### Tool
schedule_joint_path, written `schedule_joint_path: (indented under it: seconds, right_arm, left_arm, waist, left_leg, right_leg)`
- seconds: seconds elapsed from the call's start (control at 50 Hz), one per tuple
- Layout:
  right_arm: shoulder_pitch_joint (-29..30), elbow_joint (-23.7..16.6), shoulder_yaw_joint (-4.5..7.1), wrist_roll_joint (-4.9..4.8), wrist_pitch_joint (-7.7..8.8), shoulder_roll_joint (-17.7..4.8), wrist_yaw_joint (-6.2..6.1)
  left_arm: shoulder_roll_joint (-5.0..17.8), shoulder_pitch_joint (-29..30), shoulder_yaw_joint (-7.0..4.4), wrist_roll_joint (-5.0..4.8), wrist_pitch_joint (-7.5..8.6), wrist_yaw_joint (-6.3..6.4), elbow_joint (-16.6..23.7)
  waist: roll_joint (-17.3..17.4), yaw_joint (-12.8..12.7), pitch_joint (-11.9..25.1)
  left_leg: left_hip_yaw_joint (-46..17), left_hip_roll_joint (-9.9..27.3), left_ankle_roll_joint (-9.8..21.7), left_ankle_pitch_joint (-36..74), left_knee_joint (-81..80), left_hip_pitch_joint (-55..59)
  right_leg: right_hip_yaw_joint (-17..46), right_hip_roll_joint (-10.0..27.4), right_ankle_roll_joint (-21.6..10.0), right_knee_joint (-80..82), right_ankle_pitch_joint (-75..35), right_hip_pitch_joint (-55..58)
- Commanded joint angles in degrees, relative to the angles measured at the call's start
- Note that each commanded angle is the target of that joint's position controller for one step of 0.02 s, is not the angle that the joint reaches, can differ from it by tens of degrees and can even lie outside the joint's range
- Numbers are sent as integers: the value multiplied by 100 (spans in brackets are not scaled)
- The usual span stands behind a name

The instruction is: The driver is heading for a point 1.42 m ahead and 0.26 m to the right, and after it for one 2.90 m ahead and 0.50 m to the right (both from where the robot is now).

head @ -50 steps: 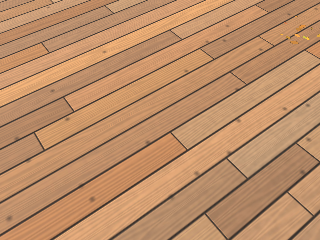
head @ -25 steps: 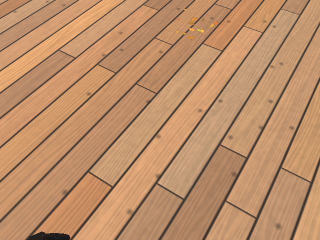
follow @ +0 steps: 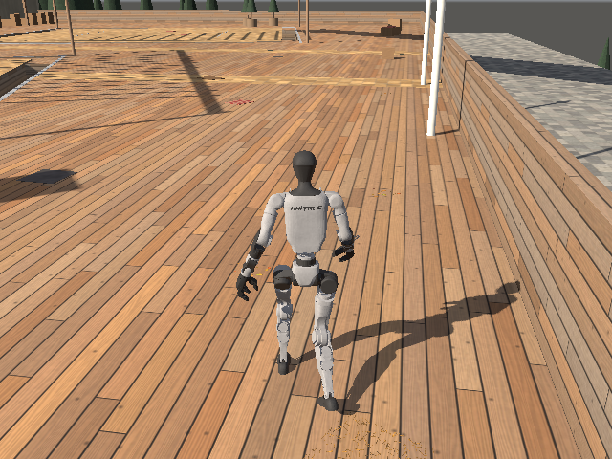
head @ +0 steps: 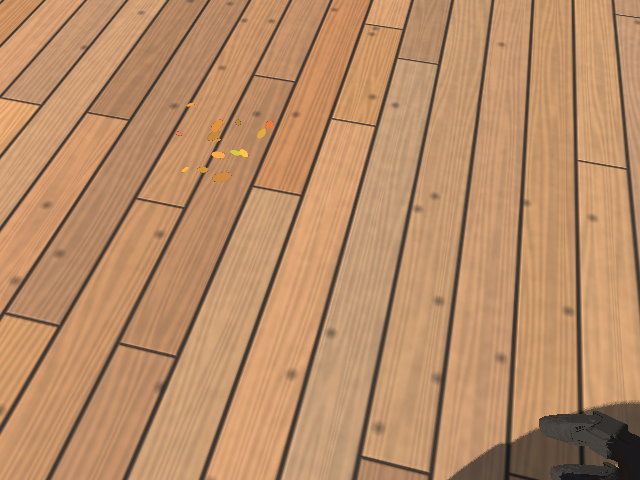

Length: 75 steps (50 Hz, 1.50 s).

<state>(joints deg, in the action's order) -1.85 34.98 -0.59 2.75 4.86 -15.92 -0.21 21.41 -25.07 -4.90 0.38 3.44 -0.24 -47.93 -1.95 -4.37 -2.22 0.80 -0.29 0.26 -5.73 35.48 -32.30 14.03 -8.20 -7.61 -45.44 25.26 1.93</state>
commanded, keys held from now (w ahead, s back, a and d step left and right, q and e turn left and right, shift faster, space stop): w+shift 0.96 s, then w+e+shift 0.04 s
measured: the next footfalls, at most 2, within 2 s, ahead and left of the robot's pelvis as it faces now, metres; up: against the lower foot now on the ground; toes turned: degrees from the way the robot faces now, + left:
right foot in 0.42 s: +0.59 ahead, -0.10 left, +0.00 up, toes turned -7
left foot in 0.86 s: +1.07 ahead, +0.02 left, +0.00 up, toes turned -2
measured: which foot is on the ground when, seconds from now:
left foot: down 0.00-0.42, up 0.44-0.84, down 0.86-1.00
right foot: up 0.00-0.40, down 0.42-0.88, up 0.90-1.00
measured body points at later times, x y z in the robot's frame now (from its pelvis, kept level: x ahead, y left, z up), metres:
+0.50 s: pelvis +0.48 -0.03 +0.01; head +0.51 -0.03 +0.46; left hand +0.69 +0.20 -0.09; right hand +0.41 -0.29 -0.13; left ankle +0.25 +0.12 -0.58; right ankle +0.55 -0.09 -0.71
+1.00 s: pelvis +0.98 -0.04 +0.02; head +1.00 -0.05 +0.47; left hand +1.06 +0.22 -0.11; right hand +1.03 -0.33 -0.11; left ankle +1.03 +0.02 -0.71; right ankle +0.83 -0.15 -0.58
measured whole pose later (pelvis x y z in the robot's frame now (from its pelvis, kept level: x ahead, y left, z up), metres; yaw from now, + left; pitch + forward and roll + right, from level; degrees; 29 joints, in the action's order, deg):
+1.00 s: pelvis +0.98 -0.04 +0.02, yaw -6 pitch +0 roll +2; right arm -14.6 50.1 2.3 2.3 4.0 -16.8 0.7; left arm 15.3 -17.7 -0.9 1.0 5.1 -0.3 -51.0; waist -0.9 -0.5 -2.1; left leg 6.0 -4.3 5.2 -12.2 30.4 -18.1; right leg 3.2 0.0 -6.1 -76.4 16.7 -20.6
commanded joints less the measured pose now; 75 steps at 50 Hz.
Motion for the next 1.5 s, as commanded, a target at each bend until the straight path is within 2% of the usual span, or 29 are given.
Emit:
schedule_joint_path:
  seconds: [0.02, 0.06, 0.22, 0.32, 0.38, 0.42, 0.44, 0.46, 0.5, 0.56, 0.64, 0.74, 0.8, 0.86, 0.88, 0.9, 0.92, 0.96, 1.0, 1.08, 1.22, 1.28, 1.32, 1.34, 1.36, 1.38, 1.4, 1.46, 1.5]
  right_arm:
    - [-1936, 287, 626, 62, -37, -1374, -11]
    - [-1624, 456, 492, 30, -11, -723, 58]
    - [-2374, 1312, 351, -176, 283, -573, 120]
    - [-2698, 1617, 383, -253, 325, -936, 138]
    - [-2787, 1772, 457, -173, 177, -1378, 4]
    - [-2490, 1681, 422, -133, 50, -1244, -60]
    - [-2933, 1428, 239, -210, 77, -254, 44]
    - [-2886, 1276, 305, -332, 133, -642, 40]
    - [-1815, 1045, 275, -268, 164, -663, 28]
    - [-1873, 1075, 193, -42, -57, -344, 175]
    - [-475, 520, 85, 28, -157, -193, 316]
    - [477, 252, -35, -161, -69, -167, 424]
    - [217, 318, 70, -79, -72, -499, 300]
    - [-2542, 1109, 404, -33, -124, -1162, 14]
    - [-3141, 1217, 591, 92, -140, -1725, -89]
    - [-2927, 1202, 633, 42, -151, -1784, 2]
    - [-2271, 1162, 615, -72, -130, -1338, 65]
    - [-1813, 1312, 494, -72, -27, -720, 95]
    - [-1699, 1457, 360, -39, 57, -348, 69]
    - [-1830, 1631, 351, -160, 313, -337, 152]
    - [-2334, 1752, 369, -226, 397, -772, -3]
    - [-2191, 1601, 498, -50, 48, -1245, -219]
    - [-1771, 1440, 564, 45, -89, -1336, -214]
    - [-1780, 1089, 381, 86, 60, -468, -85]
    - [-1825, 510, 280, -222, 183, -451, -18]
    - [-1248, 486, 237, -139, 300, -683, -37]
    - [-1043, 456, 226, -133, 354, -691, -17]
    - [-963, 395, 140, 168, 39, -500, 21]
    - [-604, 153, 93, 193, -122, -434, 74]
  left_arm:
    - [94, -121, 206, 17, 139, 2, 590]
    - [263, 864, 182, 136, 78, -100, 704]
    - [-83, 2523, 459, 243, -49, -325, 1456]
    - [-203, 3169, 606, 165, 42, -431, 1594]
    - [182, 2085, 440, 268, 40, -246, 1258]
    - [704, -242, 161, 291, -8, -32, 511]
    - [1203, -378, 2, 418, -1, 49, 433]
    - [1131, -315, -24, 243, -27, 9, 498]
    - [510, 407, 30, 134, 61, -9, 324]
    - [-69, 569, 193, 152, 207, 8, 101]
    - [-25, 161, 196, 0, 363, -31, -175]
    - [278, -212, 155, -137, 513, -63, -406]
    - [632, -372, 106, -21, 413, 14, -556]
    - [752, -64, 87, 216, 170, 160, -587]
    - [1, -313, 248, 147, 213, 102, -370]
    - [-236, -872, 303, -128, 311, 11, -243]
    - [145, -10, 256, -47, 320, 80, -98]
    - [-6, 689, 311, 34, 318, 30, 62]
    - [-282, 438, 371, 129, 98, -95, 30]
    - [-398, 1567, 427, 124, -105, -229, 481]
    - [-352, 2569, 475, 70, 18, -406, 771]
    - [107, 1123, 293, 58, 12, -326, 403]
    - [609, -894, -44, 66, -66, -145, -167]
    - [1105, -432, -206, 27, -174, -50, -144]
    - [1461, -243, -317, 113, -244, -51, 48]
    - [1062, -128, -294, 121, -231, 8, 146]
    - [719, 15, -227, 79, -208, 36, 9]
    - [290, 368, -51, 0, -9, 85, -2]
    - [427, 395, -65, -52, 118, 46, 71]
  waist:
    - [1601, 783, 1722]
    - [179, 776, 723]
    - [352, 516, -545]
    - [361, 560, -541]
    - [948, -81, 438]
    - [830, -1087, 1537]
    - [-874, -402, 2079]
    - [-970, -397, 2715]
    - [42, -71, 786]
    - [77, 576, 196]
    - [19, 511, -606]
    - [184, 324, -662]
    - [-107, 534, -64]
    - [-341, 1883, 1284]
    - [840, 1667, 1876]
    - [1975, 1143, 2741]
    - [882, 1112, 1752]
    - [-47, 765, 479]
    - [173, 296, 120]
    - [308, 281, -670]
    - [385, 447, -455]
    - [960, -389, 606]
    - [728, -1243, 1353]
    - [-1161, -391, 1080]
    - [-1423, -197, 2149]
    - [57, -344, 1575]
    - [617, -61, 773]
    - [871, 621, 20]
    - [652, 653, -211]
  left_leg:
    - [-5270, 2219, 1068, -4359, -2201, 4875]
    - [-3445, 1762, 1036, -2794, -2085, 3473]
    - [-721, 947, 862, 164, -3090, 2376]
    - [87, 1004, 787, 2920, -3614, 2701]
    - [301, 1238, 626, 6201, -1525, 3611]
    - [333, 965, 509, 4769, 1759, 2270]
    - [246, 39, 394, -1023, 4172, 238]
    - [-657, -373, 491, -2027, 5162, -669]
    - [-563, 283, 529, -1032, 4532, -1109]
    - [-606, 632, 372, -1087, 3673, -313]
    - [-106, 864, 169, -379, 2275, -997]
    - [511, 403, 420, 1925, -67, 604]
    - [715, -140, 646, 1102, -328, 998]
    - [298, -99, 964, -472, -187, 3895]
    - [-1629, 1399, 1332, -1929, -205, 5218]
    - [-5039, 2454, 2039, -2606, -1542, 6116]
    - [-4417, 2030, 1808, -2646, -1835, 5457]
    - [-2791, 1623, 1547, -1442, -2090, 3579]
    - [-1855, 1390, 1267, -1309, -2475, 2337]
    - [-156, 887, 811, 52, -3224, 1683]
    - [1245, 953, 294, 4417, -3200, 3366]
    - [1314, 1200, 122, 7131, -591, 4114]
    - [1248, 972, 183, 5029, 3058, 2811]
    - [937, -75, -33, -1678, 5199, 487]
    - [-289, -445, -167, -2291, 6361, -1499]
    - [-655, 18, -8, -1709, 5837, -1901]
    - [-640, 266, 34, -1387, 5038, -1643]
    - [-560, 636, -221, -1580, 3929, -631]
    - [-314, 740, -378, -1626, 2915, -333]
  right_leg:
    - [-470, 359, 59, -3823, -513, -4166]
    - [-620, 740, 104, -3289, -1107, -4016]
    - [-961, 914, 357, -1033, -1816, -4630]
    - [-2019, 847, 73, 935, -2998, -3028]
    - [-2122, 292, -159, 1037, -1941, -1713]
    - [-1396, 839, -395, 1105, -1117, 974]
    - [1160, 2542, -763, 1433, 418, 2370]
    - [3508, 3028, -1079, 2571, 740, 2613]
    - [1713, 2498, -916, 2907, -500, 856]
    - [625, 1977, -678, 3399, -1035, -893]
    - [-353, 1580, -601, 4145, -2003, -1346]
    - [-1160, 1491, -268, 4832, -4202, -1277]
    - [-1402, 1701, -58, 3741, -7218, 220]
    - [-1581, 1649, 66, -244, -7278, -556]
    - [-1665, 939, 138, -2877, -3465, -2169]
    - [-827, 68, 213, -4448, 169, -3823]
    - [-683, 661, 56, -4372, -454, -4460]
    - [-798, 1111, 83, -3524, -960, -4234]
    - [-726, 1314, 192, -3088, -922, -3644]
    - [-1065, 1458, 310, -1852, -1869, -4119]
    - [-2342, 760, -114, 804, -3658, -3270]
    - [-2533, 84, -344, 774, -2368, -1898]
    - [-1701, 267, -733, 1096, -1313, 316]
    - [251, 1426, -1145, 932, -2334, 1364]
    - [3195, 2266, -2377, 2281, -911, 2754]
    - [3285, 2284, -2027, 2973, -556, 2332]
    - [2725, 2084, -1687, 3142, -786, 1225]
    - [1435, 1348, -1326, 3245, -2020, -920]
    - [1031, 1024, -1281, 3506, -2135, -1770]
